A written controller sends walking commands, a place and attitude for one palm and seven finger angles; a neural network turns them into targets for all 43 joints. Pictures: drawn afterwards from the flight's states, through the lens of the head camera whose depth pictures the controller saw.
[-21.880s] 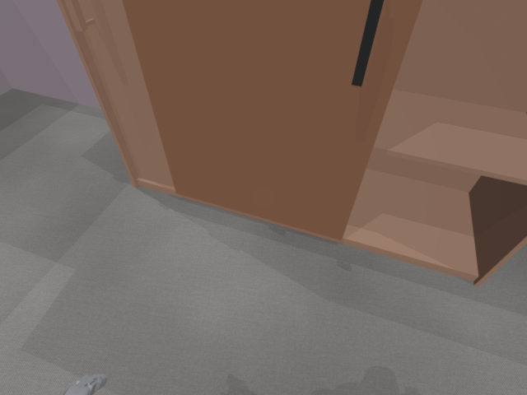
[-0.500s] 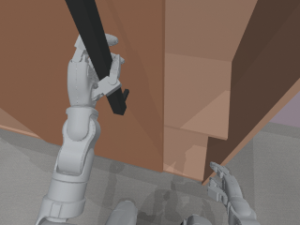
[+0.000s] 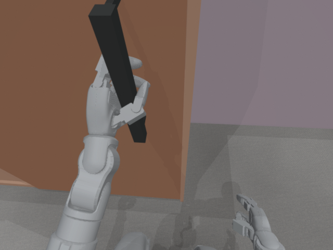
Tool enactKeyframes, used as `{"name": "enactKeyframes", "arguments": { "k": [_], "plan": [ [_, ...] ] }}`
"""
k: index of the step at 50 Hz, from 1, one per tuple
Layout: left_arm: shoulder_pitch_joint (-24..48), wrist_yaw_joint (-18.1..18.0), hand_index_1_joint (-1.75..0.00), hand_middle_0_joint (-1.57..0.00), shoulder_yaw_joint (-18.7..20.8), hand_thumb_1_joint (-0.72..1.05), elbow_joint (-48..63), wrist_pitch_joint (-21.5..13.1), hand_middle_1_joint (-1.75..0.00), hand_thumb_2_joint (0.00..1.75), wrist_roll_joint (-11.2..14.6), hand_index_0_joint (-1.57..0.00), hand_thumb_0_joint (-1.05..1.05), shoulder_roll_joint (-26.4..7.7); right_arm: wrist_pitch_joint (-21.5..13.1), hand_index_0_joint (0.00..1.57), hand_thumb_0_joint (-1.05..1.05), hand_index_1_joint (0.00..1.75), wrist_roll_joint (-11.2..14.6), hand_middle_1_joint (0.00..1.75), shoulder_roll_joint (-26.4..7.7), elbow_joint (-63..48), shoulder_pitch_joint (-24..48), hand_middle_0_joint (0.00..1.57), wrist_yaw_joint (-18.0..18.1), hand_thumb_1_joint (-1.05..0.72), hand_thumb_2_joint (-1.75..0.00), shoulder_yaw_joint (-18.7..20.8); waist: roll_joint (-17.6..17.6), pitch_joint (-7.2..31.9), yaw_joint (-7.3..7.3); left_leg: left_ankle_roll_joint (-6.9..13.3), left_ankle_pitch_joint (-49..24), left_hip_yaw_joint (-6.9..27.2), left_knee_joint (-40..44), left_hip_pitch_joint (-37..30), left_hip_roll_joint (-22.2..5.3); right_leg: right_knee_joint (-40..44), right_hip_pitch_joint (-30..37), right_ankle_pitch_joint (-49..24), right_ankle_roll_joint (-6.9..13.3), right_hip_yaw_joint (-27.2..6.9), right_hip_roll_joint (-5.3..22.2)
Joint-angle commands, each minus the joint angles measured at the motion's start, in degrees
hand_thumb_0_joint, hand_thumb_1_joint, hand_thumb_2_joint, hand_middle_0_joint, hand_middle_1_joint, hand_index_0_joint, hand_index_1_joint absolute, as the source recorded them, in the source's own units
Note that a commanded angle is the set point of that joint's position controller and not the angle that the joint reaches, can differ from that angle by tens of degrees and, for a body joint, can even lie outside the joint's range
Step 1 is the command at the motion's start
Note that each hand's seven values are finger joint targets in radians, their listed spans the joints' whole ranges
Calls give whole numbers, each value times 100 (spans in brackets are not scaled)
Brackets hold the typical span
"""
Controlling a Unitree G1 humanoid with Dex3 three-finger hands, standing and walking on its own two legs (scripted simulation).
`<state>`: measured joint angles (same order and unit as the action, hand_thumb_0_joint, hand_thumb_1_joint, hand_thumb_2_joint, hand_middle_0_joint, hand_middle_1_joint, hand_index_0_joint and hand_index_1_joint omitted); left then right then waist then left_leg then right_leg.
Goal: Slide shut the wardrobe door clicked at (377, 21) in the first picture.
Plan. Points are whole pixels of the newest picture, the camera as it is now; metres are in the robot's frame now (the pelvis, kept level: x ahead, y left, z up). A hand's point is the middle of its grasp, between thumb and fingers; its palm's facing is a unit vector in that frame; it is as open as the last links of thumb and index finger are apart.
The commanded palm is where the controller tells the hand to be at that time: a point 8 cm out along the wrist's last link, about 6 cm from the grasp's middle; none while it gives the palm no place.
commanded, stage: step sideways, sliding the door along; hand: left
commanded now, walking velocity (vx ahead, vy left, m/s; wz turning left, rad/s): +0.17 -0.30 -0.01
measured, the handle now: (130, 85) +0.37 +0.09 +0.20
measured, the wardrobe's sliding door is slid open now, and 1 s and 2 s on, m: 0.00 0.00 0.00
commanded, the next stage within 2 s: stop walking and hold the door there in 0.22 s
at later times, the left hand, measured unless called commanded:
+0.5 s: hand (138, 101) +0.34 +0.07 +0.20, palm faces +0.42 -0.89 -0.20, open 6.3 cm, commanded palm +0.28 +0.11 +0.19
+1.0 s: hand (137, 101) +0.34 +0.07 +0.20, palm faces +0.45 -0.86 -0.25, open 6.3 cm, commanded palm +0.28 +0.11 +0.19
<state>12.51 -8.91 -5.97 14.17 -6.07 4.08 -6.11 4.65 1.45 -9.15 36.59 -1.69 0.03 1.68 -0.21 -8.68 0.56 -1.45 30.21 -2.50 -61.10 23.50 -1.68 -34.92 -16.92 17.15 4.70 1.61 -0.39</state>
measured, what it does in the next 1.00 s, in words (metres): steps to the right: left foot, then right foot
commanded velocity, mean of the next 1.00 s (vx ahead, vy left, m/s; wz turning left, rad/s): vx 0.07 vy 0.03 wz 0.00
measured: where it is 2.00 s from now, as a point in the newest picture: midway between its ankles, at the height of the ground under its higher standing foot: outside the picture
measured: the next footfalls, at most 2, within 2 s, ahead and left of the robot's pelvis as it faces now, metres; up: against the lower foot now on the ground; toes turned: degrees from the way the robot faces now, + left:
left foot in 0.10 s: +0.03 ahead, +0.09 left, +0.00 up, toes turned +7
right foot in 0.44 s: +0.05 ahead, -0.33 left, +0.00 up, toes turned -8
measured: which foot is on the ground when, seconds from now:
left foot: up 0.00-0.08, down 0.10-0.44, up 0.46-0.66, down 0.68-1.00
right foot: down 0.00-0.12, up 0.14-0.42, down 0.44-1.00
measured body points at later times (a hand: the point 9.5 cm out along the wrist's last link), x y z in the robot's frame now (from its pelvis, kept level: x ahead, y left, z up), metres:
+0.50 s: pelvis +0.00 -0.17 -0.02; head +0.03 -0.19 +0.43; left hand +0.31 +0.11 +0.21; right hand +0.21 -0.37 -0.12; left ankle -0.02 +0.04 -0.71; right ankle +0.01 -0.34 -0.73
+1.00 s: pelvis +0.03 -0.19 +0.00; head +0.04 -0.19 +0.45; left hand +0.31 +0.12 +0.21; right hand +0.17 -0.45 -0.09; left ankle +0.04 -0.09 -0.73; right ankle +0.01 -0.33 -0.73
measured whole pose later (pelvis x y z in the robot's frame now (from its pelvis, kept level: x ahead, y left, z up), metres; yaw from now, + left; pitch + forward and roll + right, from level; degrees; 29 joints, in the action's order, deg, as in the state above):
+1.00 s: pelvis +0.03 -0.19 +0.00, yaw -5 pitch +0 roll -1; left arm -3.3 -9.3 23.4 7.2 -6.9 5.1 -22.9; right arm -2.3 1.7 -13.5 37.3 -11.3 3.8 -0.1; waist -1.9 0.7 0.1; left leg 1.7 16.5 -5.1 -30.4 14.3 -1.8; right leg -26.4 -11.9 14.7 -1.5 2.0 1.5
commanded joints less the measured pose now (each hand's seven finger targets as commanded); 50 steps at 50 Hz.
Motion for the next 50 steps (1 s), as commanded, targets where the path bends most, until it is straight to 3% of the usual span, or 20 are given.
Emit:
{"name": "enactKeyframes", "arguments": {
  "k": [1, 4, 6, 7, 9, 12, 16, 17, 19, 21, 23, 26, 27, 31, 33, 35, 37, 42, 46, 50],
  "plan": [
    [2181, 261, -140, -45, -32, 90, 1739, -597, -140, 90, -269, -45, 0, -605, -119, 20, 0, 30, -45, 30, -355, -947, 584, 20, 117, -90, -90, 61, 1031, 2654, -95, 80, -913, -290, 2286, -341, 16, 662, 1954, -4482, 693, -1266, 1144],
    [2463, 360, -140, -45, -229, 90, 1945, -668, -140, 90, -250, -45, 0, -562, -256, 20, 0, 30, -12, 30, -491, -1048, 430, 20, 192, -90, -90, 143, 21, 3058, -231, 306, -3117, -239, 4335, -2784, -338, -220, 609, -3399, 164, -1026, 631],
    [2649, 543, -140, -45, -967, 90, 1738, -698, -140, 90, -112, -45, 0, 187, -300, 20, 0, 30, 72, 30, -637, -1210, 526, 20, 64, -90, -90, 193, -1665, 2727, -207, 1395, -5595, 2409, 4249, -3977, -2828, -2422, -1592, 700, -342, -449, -44],
    [2579, 578, -140, -45, -760, 90, 1383, -604, -140, 90, -114, -45, 0, 166, -318, 20, 0, 30, 105, 30, -618, -1254, 550, 20, -39, -90, -90, 147, -1120, 2761, -187, 1898, -4880, 2742, 4285, -3427, -3075, -3703, -1578, 834, -435, -953, -244],
    [2707, 579, -140, -45, -441, 90, 1646, -527, -140, 90, -116, -45, 0, -193, -297, 20, 0, 30, -73, 30, -635, -1091, 652, 20, 48, -90, -90, 38, -850, 2288, -67, 1758, -5460, 1936, 3982, -3527, -2949, -4060, -2405, 683, -333, -1130, 243],
    [3294, 633, -140, -45, -1170, 90, 1297, -361, -140, 90, -173, -45, 0, 603, -368, 20, 0, 30, 0, 30, -757, -1073, 426, 20, -62, -90, -90, 72, -574, 2130, -62, 1413, -4521, 873, 3815, -2793, -2439, -3567, -2020, 445, -308, -789, 380],
    [3682, 604, -140, -45, -1093, 90, 922, -195, -140, 90, -219, -45, 0, 560, -511, 20, 0, 30, 124, 30, -897, -1175, 119, 20, -72, -90, -90, 193, -1568, 2101, -212, 845, -2969, -104, 4043, -2077, -1734, -1489, -578, 209, -410, 299, 181],
    [2318, 162, -140, -45, 2324, 90, -666, -150, -140, 90, -362, -45, 0, -2729, -406, 20, 0, 30, 79, 30, -1229, -705, -280, 20, 101, -90, -90, 273, -1879, 2304, -35, 796, -2751, -259, 3930, -1876, -1621, -1247, -324, 416, -522, 520, 12],
    [2512, 216, -140, -45, 1591, 90, -132, -201, -140, 90, -263, -45, 0, -1851, -445, 20, 0, 30, 139, 30, -983, -966, -45, 20, 110, -90, -90, 144, -1520, 2415, 41, 554, -2491, -402, 2846, -1622, -1227, 273, 635, 28, -546, 677, -92],
    [2342, 247, -140, -45, 1899, 90, -241, -300, -140, 90, -268, -45, 0, -2312, -606, 20, 0, 30, 151, 30, -874, -737, -148, 20, 206, -90, -90, 62, -488, 2285, -85, 298, -1628, -420, 1733, -1161, -555, 1459, 1183, -884, -485, 13, 142],
    [1879, 173, -140, -45, 2802, 90, -394, -227, -140, 90, -228, -45, 0, -3269, -627, 20, 0, 30, 131, 30, -775, -744, 27, 20, 284, -90, -90, -32, 1394, 2128, -11, 102, -104, -225, 25, 482, 175, 2151, 1603, -1754, 241, -2550, 1688],
    [2167, 86, -140, -45, 3001, 90, 175, -298, -140, 90, -168, -45, 0, -3242, -756, 20, 0, 30, 75, 30, -991, -645, 288, 20, 377, -90, -90, -38, 1675, 1783, 47, 185, -587, 806, -486, 682, -83, 1592, 1066, -2361, 521, -2458, 1958],
    [1751, 124, -140, -45, 2480, 90, 244, -317, -140, 90, -115, -45, 0, -2546, -781, 20, 0, 30, 57, 30, -865, -653, 191, 20, 390, -90, -90, -97, 1730, 1843, -11, 277, -515, 790, 455, 436, -152, 1206, 1178, -2777, 453, -1779, 1858],
    [417, -49, -140, -45, 3358, 90, 184, -465, -140, 90, -180, -45, 0, -3137, -774, 20, 0, 30, 27, 30, -993, -640, 22, 20, 428, -90, -90, 88, 983, 2320, -62, 292, -1688, 26, 3644, -1028, 163, 585, 1524, -4002, -83, -1032, 1534],
    [386, 1, -140, -45, 2884, 90, 834, -548, -140, 90, -165, -45, 0, -2747, -869, 20, 0, 30, 78, 30, -1036, -782, 42, 20, 406, -90, -90, 152, 115, 2437, -37, 374, -3298, 165, 4048, -1932, -272, 46, 946, -3358, -268, -876, 1069],
    [234, 64, -140, -45, 2715, 90, 1045, -535, -140, 90, -138, -45, 0, -2641, -945, 20, 0, 30, 188, 30, -1126, -865, -165, 20, 329, -90, -90, 210, -900, 2637, 57, 765, -5328, 1029, 3755, -2715, -1230, -306, -7, -474, -521, -467, 504],
    [-201, 62, -140, -45, 2911, 90, 620, -443, -140, 90, -207, -45, 0, -2835, -974, 20, 0, 30, 92, 30, -1096, -885, -113, 20, 338, -90, -90, 149, -1638, 1971, -17, 946, -4650, 1142, 4232, -2019, -1441, -770, -181, 841, -551, -204, 415],
    [-538, 9, -140, -45, 3098, 90, 528, -524, -140, 90, -191, -45, 0, -2972, -1054, 20, 0, 30, 105, 30, -1222, -806, -242, 20, 377, -90, -90, 97, -440, 1695, 33, 485, -3478, 573, 3411, -1548, -929, 1424, 726, -1298, -435, -236, 597],
    [-495, -56, -140, -45, 3265, 90, 301, -429, -140, 90, -111, -45, 0, -3114, -998, 20, 0, 30, 65, 30, -1248, -754, -478, 20, 446, -90, -90, 180, 694, 1446, -176, 223, -1287, 392, 2975, -1148, -169, 1823, 284, -1243, 57, -1548, 1291],
    [-667, -71, -140, -45, 3328, 90, 334, -488, -140, 90, -150, -45, 0, -3081, -968, 20, 0, 30, -1, 30, -1217, -782, -336, 20, 472, -90, -90, 124, -8, 1723, -95, 350, -2413, 745, 3851, -1470, -576, 1238, 552, -1569, -132, -970, 818]
  ]
}}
